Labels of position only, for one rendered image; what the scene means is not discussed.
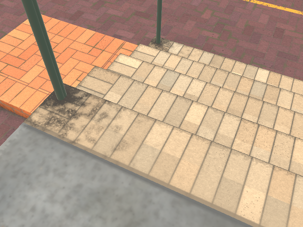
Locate stairs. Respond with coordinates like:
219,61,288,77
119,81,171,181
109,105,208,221
76,36,303,176

